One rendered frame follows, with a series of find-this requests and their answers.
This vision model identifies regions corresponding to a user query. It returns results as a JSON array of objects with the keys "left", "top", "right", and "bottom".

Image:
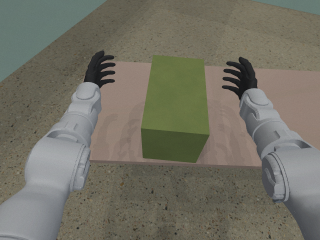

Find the table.
[{"left": 82, "top": 60, "right": 320, "bottom": 203}]

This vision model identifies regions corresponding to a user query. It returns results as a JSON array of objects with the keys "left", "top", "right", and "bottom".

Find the right robot forearm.
[{"left": 239, "top": 88, "right": 318, "bottom": 161}]

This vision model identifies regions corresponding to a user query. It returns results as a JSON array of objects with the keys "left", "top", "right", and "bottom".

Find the carton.
[{"left": 141, "top": 55, "right": 210, "bottom": 163}]

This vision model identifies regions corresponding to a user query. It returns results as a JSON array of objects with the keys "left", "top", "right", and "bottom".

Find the left robot forearm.
[{"left": 24, "top": 82, "right": 102, "bottom": 182}]

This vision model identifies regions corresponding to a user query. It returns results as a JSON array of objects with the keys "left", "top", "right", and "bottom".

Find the left robot hand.
[{"left": 83, "top": 50, "right": 116, "bottom": 89}]

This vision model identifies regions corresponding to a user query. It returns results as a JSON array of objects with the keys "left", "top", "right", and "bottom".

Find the robot left upper arm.
[{"left": 0, "top": 137, "right": 91, "bottom": 240}]

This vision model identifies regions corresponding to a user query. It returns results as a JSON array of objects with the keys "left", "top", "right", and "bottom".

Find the robot right upper arm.
[{"left": 262, "top": 147, "right": 320, "bottom": 240}]

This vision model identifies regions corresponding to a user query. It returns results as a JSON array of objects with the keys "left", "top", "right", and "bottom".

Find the right robot hand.
[{"left": 222, "top": 57, "right": 258, "bottom": 100}]

